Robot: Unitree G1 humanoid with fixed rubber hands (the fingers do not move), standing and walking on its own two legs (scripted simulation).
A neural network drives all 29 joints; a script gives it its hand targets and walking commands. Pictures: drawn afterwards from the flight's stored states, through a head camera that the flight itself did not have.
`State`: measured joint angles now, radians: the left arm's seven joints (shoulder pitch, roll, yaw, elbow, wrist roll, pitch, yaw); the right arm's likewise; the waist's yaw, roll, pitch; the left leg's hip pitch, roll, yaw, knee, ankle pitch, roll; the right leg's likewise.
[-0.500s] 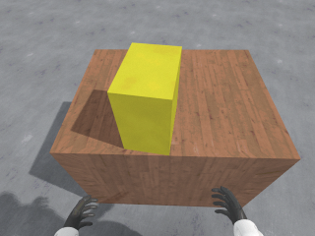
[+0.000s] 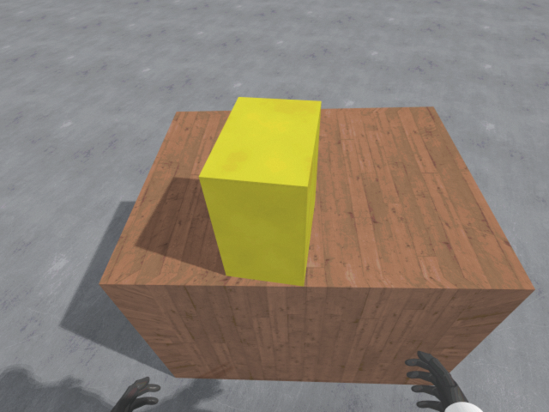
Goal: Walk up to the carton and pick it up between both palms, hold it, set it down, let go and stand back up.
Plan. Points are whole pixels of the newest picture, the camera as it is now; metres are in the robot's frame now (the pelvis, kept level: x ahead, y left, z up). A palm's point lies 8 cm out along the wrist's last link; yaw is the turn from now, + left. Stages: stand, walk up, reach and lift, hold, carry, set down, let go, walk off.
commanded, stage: stand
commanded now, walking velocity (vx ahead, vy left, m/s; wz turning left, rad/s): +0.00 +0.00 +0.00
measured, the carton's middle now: (271, 192) +0.52 +0.00 +0.00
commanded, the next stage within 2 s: none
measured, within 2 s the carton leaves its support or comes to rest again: neither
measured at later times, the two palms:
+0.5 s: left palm out of the picture +0.05 +0.27 -0.11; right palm out of the picture +0.09 -0.25 -0.12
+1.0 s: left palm out of the picture +0.04 +0.27 -0.11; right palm out of the picture +0.07 -0.25 -0.12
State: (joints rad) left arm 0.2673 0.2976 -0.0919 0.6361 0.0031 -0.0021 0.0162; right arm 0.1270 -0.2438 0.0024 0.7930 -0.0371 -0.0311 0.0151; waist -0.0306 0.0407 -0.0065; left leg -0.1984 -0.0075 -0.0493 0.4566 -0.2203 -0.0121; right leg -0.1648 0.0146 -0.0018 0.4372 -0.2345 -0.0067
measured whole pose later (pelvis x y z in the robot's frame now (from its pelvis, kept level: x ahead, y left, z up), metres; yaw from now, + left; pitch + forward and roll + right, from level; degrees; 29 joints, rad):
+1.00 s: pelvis -0.02 +0.00 +0.00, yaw +0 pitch -4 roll -1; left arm 0.31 0.31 -0.09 0.86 0.00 -0.01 0.01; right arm 0.15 -0.25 0.00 0.95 -0.02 0.00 0.02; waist -0.03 0.03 0.04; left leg -0.20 -0.01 -0.05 0.46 -0.19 -0.01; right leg -0.16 0.01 0.00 0.44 -0.20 0.00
